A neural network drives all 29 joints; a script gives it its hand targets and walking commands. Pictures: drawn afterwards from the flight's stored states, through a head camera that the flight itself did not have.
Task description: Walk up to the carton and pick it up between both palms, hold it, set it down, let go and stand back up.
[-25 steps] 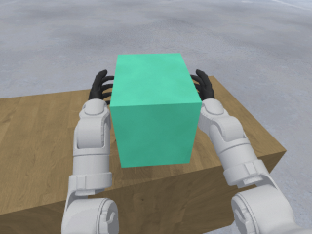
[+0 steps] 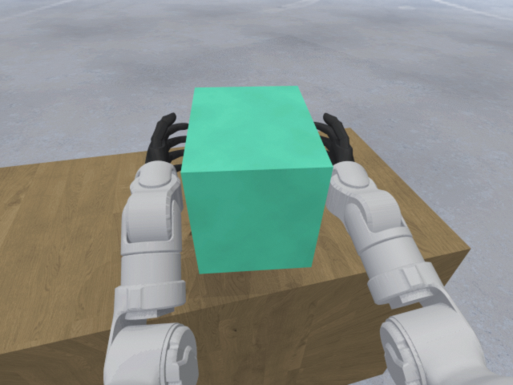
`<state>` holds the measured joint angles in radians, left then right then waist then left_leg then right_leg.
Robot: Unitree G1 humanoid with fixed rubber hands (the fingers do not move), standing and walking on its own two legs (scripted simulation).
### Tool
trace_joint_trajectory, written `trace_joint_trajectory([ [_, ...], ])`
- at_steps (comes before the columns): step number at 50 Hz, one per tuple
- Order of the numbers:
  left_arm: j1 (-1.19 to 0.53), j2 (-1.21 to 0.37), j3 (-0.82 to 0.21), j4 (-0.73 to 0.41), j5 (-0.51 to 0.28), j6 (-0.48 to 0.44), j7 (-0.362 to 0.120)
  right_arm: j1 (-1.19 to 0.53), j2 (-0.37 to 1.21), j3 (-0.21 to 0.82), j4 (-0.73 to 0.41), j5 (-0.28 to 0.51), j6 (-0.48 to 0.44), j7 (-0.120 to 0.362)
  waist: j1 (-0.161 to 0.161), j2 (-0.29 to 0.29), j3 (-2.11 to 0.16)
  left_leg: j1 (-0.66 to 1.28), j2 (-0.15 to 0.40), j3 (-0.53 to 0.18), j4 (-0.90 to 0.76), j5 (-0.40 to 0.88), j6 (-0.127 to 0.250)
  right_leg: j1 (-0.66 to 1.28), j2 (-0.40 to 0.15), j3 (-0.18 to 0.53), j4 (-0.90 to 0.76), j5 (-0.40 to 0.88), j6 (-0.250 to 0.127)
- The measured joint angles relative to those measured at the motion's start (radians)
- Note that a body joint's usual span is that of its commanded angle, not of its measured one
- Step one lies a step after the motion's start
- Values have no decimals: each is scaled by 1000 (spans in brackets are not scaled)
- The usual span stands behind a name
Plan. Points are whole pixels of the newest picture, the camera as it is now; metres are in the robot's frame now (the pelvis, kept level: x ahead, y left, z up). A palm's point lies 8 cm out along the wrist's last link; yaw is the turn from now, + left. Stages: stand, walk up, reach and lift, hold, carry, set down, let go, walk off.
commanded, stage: hold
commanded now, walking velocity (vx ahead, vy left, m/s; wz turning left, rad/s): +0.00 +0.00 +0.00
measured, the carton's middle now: (251, 174) +0.38 +0.01 +0.19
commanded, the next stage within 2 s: none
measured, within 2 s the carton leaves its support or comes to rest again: neither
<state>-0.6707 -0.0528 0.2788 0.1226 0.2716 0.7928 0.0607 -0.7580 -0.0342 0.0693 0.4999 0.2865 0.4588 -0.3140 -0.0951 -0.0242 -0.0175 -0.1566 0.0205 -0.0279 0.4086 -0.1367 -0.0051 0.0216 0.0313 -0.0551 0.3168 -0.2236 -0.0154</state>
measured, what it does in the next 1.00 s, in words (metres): stands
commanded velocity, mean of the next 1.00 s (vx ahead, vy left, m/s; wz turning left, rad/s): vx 0.00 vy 0.00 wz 0.00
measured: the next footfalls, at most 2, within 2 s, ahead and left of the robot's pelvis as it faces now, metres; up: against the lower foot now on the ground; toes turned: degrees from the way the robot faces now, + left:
none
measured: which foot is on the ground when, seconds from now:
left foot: down 0.00-1.00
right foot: down 0.00-1.00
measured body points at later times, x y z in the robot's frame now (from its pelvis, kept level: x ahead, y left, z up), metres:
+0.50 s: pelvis -0.01 +0.00 +0.00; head -0.06 +0.02 +0.45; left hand +0.38 +0.14 +0.21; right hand +0.38 -0.12 +0.21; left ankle +0.06 +0.12 -0.74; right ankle -0.02 -0.11 -0.74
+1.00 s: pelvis +0.00 +0.00 +0.00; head -0.05 +0.03 +0.45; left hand +0.38 +0.14 +0.21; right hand +0.38 -0.12 +0.20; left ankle +0.06 +0.12 -0.74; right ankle -0.02 -0.11 -0.74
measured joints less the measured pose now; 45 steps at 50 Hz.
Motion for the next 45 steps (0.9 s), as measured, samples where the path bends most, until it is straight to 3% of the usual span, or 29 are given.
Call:
trace_joint_trajectory([
  [28, -35, 9, 17, 86, -1, -33, -7, -23, 7, -16, 63, -21, -18, 3, 8, -13, -10, -3, 1, -6, -18, 16, -5, -12, 4, 1, 0, 7, -5],
  [45, 7, -5, -3, 20, 0, -21, 3, 12, -6, 8, 11, 3, -15, 0, 2, -8, -1, -1, -3, -3, -2, -2, 1, -6, 1, 8, -1, 1, 0],
])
